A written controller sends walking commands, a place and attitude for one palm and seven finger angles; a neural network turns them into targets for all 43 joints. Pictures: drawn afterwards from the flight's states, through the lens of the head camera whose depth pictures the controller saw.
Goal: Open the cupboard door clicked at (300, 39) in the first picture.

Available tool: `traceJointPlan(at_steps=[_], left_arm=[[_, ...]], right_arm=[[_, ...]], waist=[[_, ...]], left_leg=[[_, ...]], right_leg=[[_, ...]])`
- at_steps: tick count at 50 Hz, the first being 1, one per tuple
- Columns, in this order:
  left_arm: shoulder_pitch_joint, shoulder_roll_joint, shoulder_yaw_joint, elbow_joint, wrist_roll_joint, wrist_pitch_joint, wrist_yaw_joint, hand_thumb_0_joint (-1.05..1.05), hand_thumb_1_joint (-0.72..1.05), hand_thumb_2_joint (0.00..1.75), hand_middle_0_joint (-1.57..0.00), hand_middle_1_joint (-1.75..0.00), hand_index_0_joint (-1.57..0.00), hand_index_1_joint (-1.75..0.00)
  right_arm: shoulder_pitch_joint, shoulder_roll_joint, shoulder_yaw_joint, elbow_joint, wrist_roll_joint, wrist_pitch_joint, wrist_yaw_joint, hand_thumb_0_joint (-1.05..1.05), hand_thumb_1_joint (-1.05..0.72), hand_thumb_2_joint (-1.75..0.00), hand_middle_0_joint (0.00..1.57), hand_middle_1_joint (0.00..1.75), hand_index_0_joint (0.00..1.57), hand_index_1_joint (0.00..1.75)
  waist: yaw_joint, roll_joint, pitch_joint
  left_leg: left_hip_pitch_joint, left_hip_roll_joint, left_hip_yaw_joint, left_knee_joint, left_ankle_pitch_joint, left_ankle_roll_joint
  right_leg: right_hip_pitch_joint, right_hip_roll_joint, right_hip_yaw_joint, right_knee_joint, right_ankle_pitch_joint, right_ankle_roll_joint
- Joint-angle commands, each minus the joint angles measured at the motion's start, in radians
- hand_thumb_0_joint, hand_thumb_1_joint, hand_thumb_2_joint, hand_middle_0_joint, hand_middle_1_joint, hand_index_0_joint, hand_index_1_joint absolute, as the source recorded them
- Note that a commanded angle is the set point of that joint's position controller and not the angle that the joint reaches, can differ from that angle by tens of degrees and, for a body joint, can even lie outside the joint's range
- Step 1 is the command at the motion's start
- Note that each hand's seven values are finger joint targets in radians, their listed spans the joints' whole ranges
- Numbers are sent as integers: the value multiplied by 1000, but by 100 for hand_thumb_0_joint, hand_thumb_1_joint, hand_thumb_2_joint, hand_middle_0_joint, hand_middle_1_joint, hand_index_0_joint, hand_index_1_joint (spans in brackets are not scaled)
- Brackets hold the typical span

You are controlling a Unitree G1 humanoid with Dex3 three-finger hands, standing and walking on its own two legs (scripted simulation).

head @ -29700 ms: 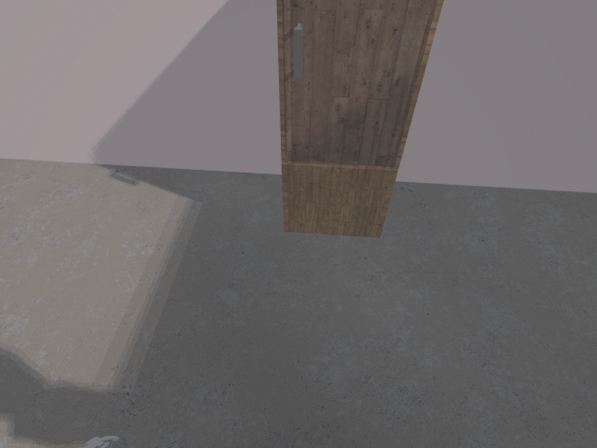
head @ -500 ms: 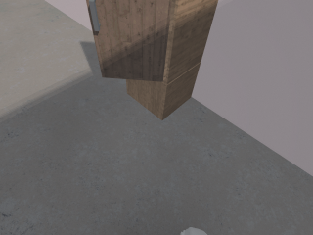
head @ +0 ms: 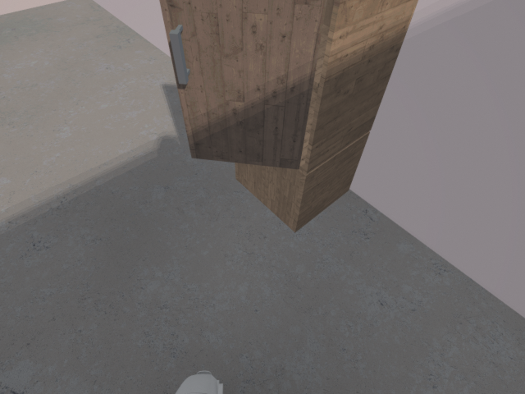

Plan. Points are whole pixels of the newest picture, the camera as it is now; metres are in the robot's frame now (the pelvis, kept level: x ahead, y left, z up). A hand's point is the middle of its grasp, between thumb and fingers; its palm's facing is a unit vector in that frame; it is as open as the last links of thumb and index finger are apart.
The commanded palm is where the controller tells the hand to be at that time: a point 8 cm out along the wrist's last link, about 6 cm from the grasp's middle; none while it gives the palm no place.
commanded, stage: take the last steps up to it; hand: left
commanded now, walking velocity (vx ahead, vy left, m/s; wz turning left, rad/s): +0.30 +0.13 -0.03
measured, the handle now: (181, 54) +0.88 +0.28 +0.05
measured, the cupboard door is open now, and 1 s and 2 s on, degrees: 41 41 41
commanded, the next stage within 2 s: come to a stop and stand still in 0.46 s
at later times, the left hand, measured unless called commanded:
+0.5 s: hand (151, 295) +0.31 +0.25 -0.17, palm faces -0.06 -0.98 -0.17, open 7.4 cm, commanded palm none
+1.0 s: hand (134, 285) +0.34 +0.30 -0.19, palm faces +0.00 -0.97 -0.24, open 7.3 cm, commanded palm none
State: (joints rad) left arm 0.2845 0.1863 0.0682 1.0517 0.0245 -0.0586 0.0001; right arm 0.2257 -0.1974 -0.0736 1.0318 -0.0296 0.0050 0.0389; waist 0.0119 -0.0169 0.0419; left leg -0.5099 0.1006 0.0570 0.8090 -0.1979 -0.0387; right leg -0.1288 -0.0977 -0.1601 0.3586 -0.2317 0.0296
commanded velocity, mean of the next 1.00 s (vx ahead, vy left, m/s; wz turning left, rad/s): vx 0.02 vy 0.01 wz -0.04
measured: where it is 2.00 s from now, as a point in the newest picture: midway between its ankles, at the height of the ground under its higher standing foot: (241, 383)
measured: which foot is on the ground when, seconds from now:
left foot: up 0.00-0.10, down 0.12-0.56, up 0.58-0.78, down 0.80-1.00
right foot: down 0.00-0.12, up 0.14-0.54, down 0.56-0.82, up 0.84-1.00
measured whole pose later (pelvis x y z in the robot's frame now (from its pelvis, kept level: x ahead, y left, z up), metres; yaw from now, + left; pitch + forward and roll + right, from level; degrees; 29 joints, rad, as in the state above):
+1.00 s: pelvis +0.27 +0.10 -0.01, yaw -4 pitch +0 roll -1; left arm 0.18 0.21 0.07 1.01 0.00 0.06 0.03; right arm 0.17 -0.17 -0.05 1.01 -0.04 0.02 -0.04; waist 0.00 0.00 0.09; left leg -0.31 0.05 0.07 0.55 -0.24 0.01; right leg -0.36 0.01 -0.03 0.90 -0.54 0.01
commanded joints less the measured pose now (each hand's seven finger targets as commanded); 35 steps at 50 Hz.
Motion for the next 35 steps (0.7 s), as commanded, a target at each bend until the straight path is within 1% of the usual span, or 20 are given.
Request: traceJointPlan(at_steps=[1,3,4,5,6,7,9,11,14,17,20,23,24,26,27,28,29,30,32,35], left_arm=[[54,171,27,-16,8,-17,-2,0,90,90,-20,-30,-20,-30],[40,179,32,-14,5,-5,-1,0,90,90,-20,-30,-20,-30],[39,169,31,-12,3,2,-2,0,90,90,-20,-30,-20,-30],[48,135,24,-22,2,7,-8,0,90,90,-20,-30,-20,-30],[50,68,11,-56,-7,11,-12,0,90,90,-20,-30,-20,-30],[-22,64,1,-94,-2,9,-10,0,90,90,-20,-30,-20,-30],[-83,66,3,-88,-6,12,-10,0,90,90,-20,-30,-20,-30],[-34,53,1,-53,2,21,-21,0,90,90,-20,-30,-20,-30],[-15,30,-6,-50,0,35,-21,0,90,90,-20,-30,-20,-30],[-69,18,-12,-70,1,37,-20,0,90,90,-20,-30,-20,-30],[-120,25,-17,-90,2,35,-18,0,90,90,-20,-30,-20,-30],[-151,33,-17,-102,0,39,-16,0,90,90,-20,-30,-20,-30],[-140,36,-14,-101,1,39,-15,0,90,90,-20,-30,-20,-30],[-2,82,2,-62,2,25,-12,0,90,90,-20,-30,-20,-30],[116,156,21,-33,4,14,-3,0,90,90,-20,-30,-20,-30],[189,227,31,-16,-8,15,3,0,90,90,-20,-30,-20,-30],[141,203,26,-30,-17,12,17,0,90,90,-20,-30,-20,-30],[38,155,14,-57,-17,18,31,0,90,90,-20,-30,-20,-30],[-77,104,-6,-88,-10,19,38,0,90,90,-20,-30,-20,-30],[-110,120,-5,-80,-8,30,39,0,90,90,-20,-30,-20,-30]], right_arm=[[-52,-9,11,-96,7,-29,14,0,-90,-90,20,30,20,30],[-11,-35,10,-90,8,-40,9,0,-90,-90,20,30,20,30],[47,-66,7,-70,6,-45,2,0,-90,-90,20,30,20,30],[164,-142,-12,-42,2,-52,-10,0,-90,-90,20,30,20,30],[295,-255,-41,-18,-13,-55,-29,0,-90,-90,20,30,20,30],[342,-271,-36,-7,-11,-46,-44,0,-90,-90,20,30,20,30],[196,-182,-11,-40,-2,-53,-56,0,-90,-90,20,30,20,30],[118,-117,11,-53,-3,-72,-61,0,-90,-90,20,30,20,30],[117,-102,18,-29,3,-86,-62,0,-90,-90,20,30,20,30],[152,-88,18,-8,1,-86,-62,0,-90,-90,20,30,20,30],[175,-87,24,16,-1,-81,-61,0,-90,-90,20,30,20,30],[183,-92,28,34,-3,-71,-65,0,-90,-90,20,30,20,30],[182,-90,30,41,-2,-68,-66,0,-90,-90,20,30,20,30],[158,-80,34,44,10,-68,-65,0,-90,-90,20,30,20,30],[162,-64,33,29,20,-70,-61,0,-90,-90,20,30,20,30],[169,-57,29,9,24,-64,-60,0,-90,-90,20,30,20,30],[112,-67,29,3,24,-51,-64,0,-90,-90,20,30,20,30],[80,-48,27,0,25,-38,-68,0,-90,-90,20,30,20,30],[129,5,43,28,26,-12,-67,0,-90,-90,20,30,20,30],[185,39,44,59,31,11,-66,0,-90,-90,20,30,20,30]], waist=[[28,-165,19],[-5,-147,8],[-34,-79,-10],[-85,100,-69],[-133,358,-126],[-153,302,-118],[-95,222,-57],[-40,120,-26],[-11,105,-48],[-16,78,-24],[-24,110,-4],[-21,101,21],[-10,85,29],[63,13,-17],[99,-115,-98],[103,-228,-112],[99,-151,-89],[54,-114,-20],[-11,-110,-52],[-40,-91,-91]], left_leg=[[82,-30,47,-188,-7,4],[231,-56,76,-290,1,14],[361,-78,98,-344,-14,18],[544,-1,-4,-377,-80,50],[668,242,-343,-487,-160,149],[635,316,-445,-562,-193,226],[475,289,-373,-582,-176,239],[391,232,-230,-606,-26,200],[418,196,-107,-607,188,209],[430,176,-57,-600,331,214],[460,160,-35,-565,429,204],[424,162,-28,-521,422,191],[398,149,-22,-491,401,178],[287,77,25,-275,385,118],[93,-16,89,-71,172,64],[-50,-116,116,206,-390,20],[-58,-64,-23,300,-430,22],[-27,-25,-62,275,-376,16],[110,-14,-56,132,-309,4],[228,-56,15,-127,-157,-12]], right_leg=[[-38,-232,133,-164,-3,-123],[-88,-217,109,-92,-22,-102],[-142,-174,78,-2,-21,-86],[-260,-106,23,233,-59,-55],[-463,27,-55,549,-338,-11],[-548,38,56,768,-384,-36],[-597,-35,140,928,-225,-52],[-522,-59,140,866,-130,-39],[-460,-46,119,704,-85,-26],[-413,-23,94,537,-40,-29],[-373,5,68,419,-22,-41],[-271,29,55,331,-23,-53],[-209,45,45,287,-5,-58],[65,42,75,147,129,-85],[288,-137,313,116,260,-167],[338,-364,576,-27,356,-317],[217,-378,580,-64,393,-341],[87,-338,476,-68,469,-314],[-35,-240,270,-37,639,-259],[-55,-153,166,41,668,-203]])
